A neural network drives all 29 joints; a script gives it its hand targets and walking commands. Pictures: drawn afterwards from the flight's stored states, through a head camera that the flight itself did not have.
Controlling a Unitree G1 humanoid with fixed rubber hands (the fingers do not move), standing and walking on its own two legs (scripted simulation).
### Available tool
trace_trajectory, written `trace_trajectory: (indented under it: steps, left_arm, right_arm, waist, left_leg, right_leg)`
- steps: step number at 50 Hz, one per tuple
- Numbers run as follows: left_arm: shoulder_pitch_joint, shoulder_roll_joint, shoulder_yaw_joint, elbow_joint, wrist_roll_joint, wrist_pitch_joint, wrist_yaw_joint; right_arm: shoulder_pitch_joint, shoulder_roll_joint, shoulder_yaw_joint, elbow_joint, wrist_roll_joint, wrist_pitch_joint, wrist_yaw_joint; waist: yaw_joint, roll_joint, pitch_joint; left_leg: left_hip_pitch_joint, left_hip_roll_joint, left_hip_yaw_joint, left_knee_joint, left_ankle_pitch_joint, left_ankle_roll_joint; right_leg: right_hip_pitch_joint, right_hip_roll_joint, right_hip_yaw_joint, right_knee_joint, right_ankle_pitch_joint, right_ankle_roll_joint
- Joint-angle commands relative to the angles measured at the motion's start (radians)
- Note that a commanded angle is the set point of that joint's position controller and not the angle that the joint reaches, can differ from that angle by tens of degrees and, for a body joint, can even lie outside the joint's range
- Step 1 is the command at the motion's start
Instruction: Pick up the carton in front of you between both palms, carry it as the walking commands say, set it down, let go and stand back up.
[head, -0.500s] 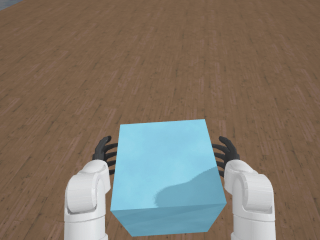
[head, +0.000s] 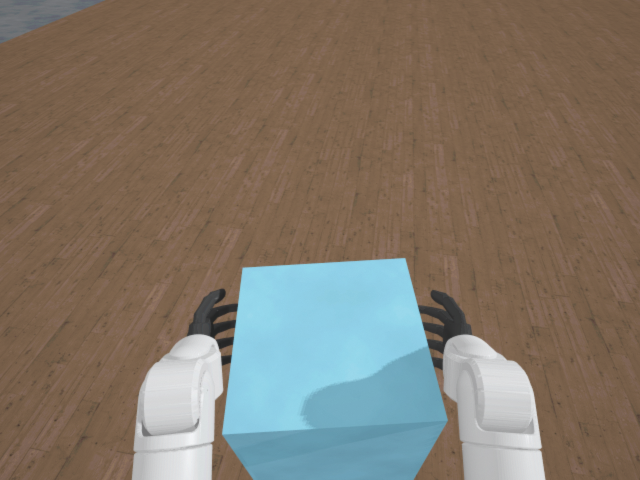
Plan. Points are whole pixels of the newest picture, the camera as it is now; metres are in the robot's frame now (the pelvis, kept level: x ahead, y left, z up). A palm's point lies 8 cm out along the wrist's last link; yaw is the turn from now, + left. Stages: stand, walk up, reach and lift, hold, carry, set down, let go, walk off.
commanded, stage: carry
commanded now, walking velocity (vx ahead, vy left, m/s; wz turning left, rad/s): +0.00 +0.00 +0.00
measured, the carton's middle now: (330, 379) +0.27 +0.00 -0.02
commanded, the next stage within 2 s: none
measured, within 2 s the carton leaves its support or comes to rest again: neither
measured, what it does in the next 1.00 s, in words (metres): shifts its weight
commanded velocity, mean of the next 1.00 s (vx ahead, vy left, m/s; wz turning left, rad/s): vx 0.00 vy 0.00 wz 0.00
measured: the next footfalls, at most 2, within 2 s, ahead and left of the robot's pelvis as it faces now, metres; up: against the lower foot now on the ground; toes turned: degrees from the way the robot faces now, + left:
left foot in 1.90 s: +0.32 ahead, +0.11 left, +0.00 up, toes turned +6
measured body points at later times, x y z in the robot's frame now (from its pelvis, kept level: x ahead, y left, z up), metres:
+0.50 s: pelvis -0.05 +0.00 +0.00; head -0.07 +0.00 +0.45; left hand +0.25 +0.15 +0.03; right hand +0.25 -0.15 +0.02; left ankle -0.13 +0.08 -0.73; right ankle +0.03 -0.12 -0.73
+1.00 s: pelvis -0.06 +0.00 +0.00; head -0.08 +0.00 +0.45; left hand +0.24 +0.15 +0.03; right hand +0.23 -0.15 +0.03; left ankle -0.13 +0.08 -0.73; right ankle +0.03 -0.12 -0.73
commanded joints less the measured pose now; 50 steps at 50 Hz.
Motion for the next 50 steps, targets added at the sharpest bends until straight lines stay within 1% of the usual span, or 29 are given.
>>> trace_trajectory:
  steps: [1, 5, 8, 13, 20, 22, 25, 29, 31, 33, 37, 43, 50]
  left_arm:
    - [-0.457, -0.956, -0.705, -0.044, -0.389, -0.061, -0.268]
    - [-0.470, -0.936, -0.699, -0.041, -0.374, -0.121, -0.267]
    - [-0.445, -0.904, -0.668, -0.001, -0.340, -0.166, -0.267]
    - [-0.426, -0.859, -0.587, 0.104, -0.266, -0.258, -0.268]
    - [-0.518, -0.880, -0.451, 0.309, -0.172, -0.417, -0.282]
    - [-0.548, -0.907, -0.431, 0.356, -0.157, -0.461, -0.290]
    - [-0.577, -0.948, -0.427, 0.391, -0.149, -0.503, -0.300]
    - [-0.561, -0.972, -0.461, 0.370, -0.163, -0.506, -0.303]
    - [-0.534, -0.972, -0.496, 0.334, -0.183, -0.485, -0.300]
    - [-0.506, -0.958, -0.508, 0.313, -0.191, -0.459, -0.296]
    - [-0.485, -0.929, -0.494, 0.310, -0.182, -0.439, -0.294]
    - [-0.528, -0.940, -0.508, 0.290, -0.199, -0.446, -0.296]
    - [-0.518, -0.940, -0.505, 0.300, -0.196, -0.442, -0.296]
  right_arm:
    - [-0.493, 0.934, 0.695, -0.066, 0.397, -0.070, 0.277]
    - [-0.502, 0.918, 0.687, -0.059, 0.374, -0.132, 0.272]
    - [-0.479, 0.887, 0.659, -0.020, 0.336, -0.179, 0.268]
    - [-0.457, 0.847, 0.589, 0.084, 0.265, -0.274, 0.263]
    - [-0.548, 0.871, 0.461, 0.274, 0.176, -0.434, 0.273]
    - [-0.585, 0.896, 0.443, 0.315, 0.164, -0.479, 0.280]
    - [-0.624, 0.935, 0.446, 0.345, 0.161, -0.522, 0.289]
    - [-0.613, 0.961, 0.487, 0.327, 0.177, -0.524, 0.291]
    - [-0.587, 0.963, 0.522, 0.293, 0.197, -0.503, 0.289]
    - [-0.557, 0.951, 0.534, 0.273, 0.204, -0.477, 0.286]
    - [-0.531, 0.923, 0.514, 0.269, 0.192, -0.455, 0.282]
    - [-0.572, 0.932, 0.526, 0.251, 0.205, -0.461, 0.282]
    - [-0.560, 0.932, 0.523, 0.262, 0.202, -0.457, 0.283]
  waist:
    - [-0.003, 0.040, -0.222]
    - [-0.002, 0.015, -0.222]
    - [-0.001, -0.002, -0.225]
    - [0.001, -0.007, -0.206]
    - [0.002, -0.010, -0.174]
    - [0.002, -0.013, -0.178]
    - [0.001, -0.017, -0.203]
    - [0.001, -0.021, -0.240]
    - [0.001, -0.021, -0.252]
    - [0.001, -0.019, -0.257]
    - [0.001, -0.015, -0.240]
    - [0.001, -0.016, -0.215]
    - [0.000, -0.017, -0.227]
  left_leg:
    - [-0.015, 0.150, -0.063, -0.013, 0.872, -0.010]
    - [-0.052, 0.129, -0.060, -0.023, 0.683, 0.000]
    - [-0.066, 0.120, -0.064, -0.031, 0.594, 0.004]
    - [-0.095, 0.115, -0.074, -0.051, 0.496, 0.009]
    - [-0.139, 0.110, -0.088, -0.085, 0.356, 0.020]
    - [-0.144, 0.108, -0.092, -0.087, 0.332, 0.023]
    - [-0.141, 0.104, -0.094, -0.078, 0.328, 0.026]
    - [-0.127, 0.102, -0.092, -0.057, 0.352, 0.027]
    - [-0.122, 0.103, -0.090, -0.047, 0.367, 0.026]
    - [-0.121, 0.104, -0.089, -0.039, 0.379, 0.025]
    - [-0.136, 0.106, -0.090, -0.044, 0.371, 0.023]
    - [-0.154, 0.106, -0.097, -0.062, 0.334, 0.027]
    - [-0.147, 0.106, -0.097, -0.052, 0.359, 0.028]
  right_leg:
    - [0.191, -0.073, 0.073, 0.023, 0.379, -0.019]
    - [0.220, -0.088, 0.087, 0.007, 0.406, -0.027]
    - [0.226, -0.093, 0.094, -0.004, 0.418, -0.030]
    - [0.215, -0.095, 0.102, -0.029, 0.365, -0.029]
    - [0.201, -0.095, 0.112, -0.064, 0.268, -0.025]
    - [0.204, -0.095, 0.114, -0.070, 0.257, -0.026]
    - [0.217, -0.097, 0.116, -0.073, 0.272, -0.028]
    - [0.232, -0.102, 0.116, -0.069, 0.313, -0.032]
    - [0.233, -0.104, 0.115, -0.067, 0.332, -0.034]
    - [0.231, -0.106, 0.115, -0.064, 0.346, -0.035]
    - [0.217, -0.105, 0.115, -0.065, 0.332, -0.034]
    - [0.208, -0.102, 0.118, -0.076, 0.282, -0.028]
    - [0.213, -0.103, 0.116, -0.074, 0.301, -0.028]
